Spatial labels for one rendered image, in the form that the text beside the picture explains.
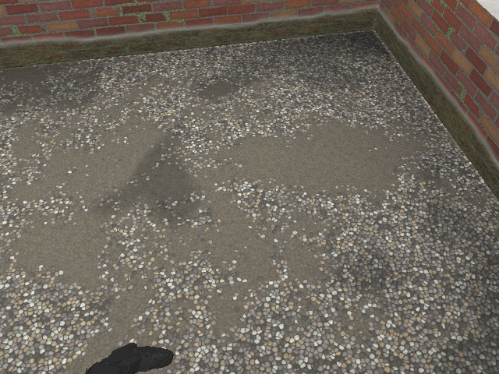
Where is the robot left hand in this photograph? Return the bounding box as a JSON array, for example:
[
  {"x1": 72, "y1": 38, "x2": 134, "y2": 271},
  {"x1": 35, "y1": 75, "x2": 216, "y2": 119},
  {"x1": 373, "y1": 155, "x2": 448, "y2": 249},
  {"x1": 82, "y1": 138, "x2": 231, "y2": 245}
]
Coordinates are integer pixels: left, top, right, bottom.
[{"x1": 85, "y1": 343, "x2": 174, "y2": 374}]

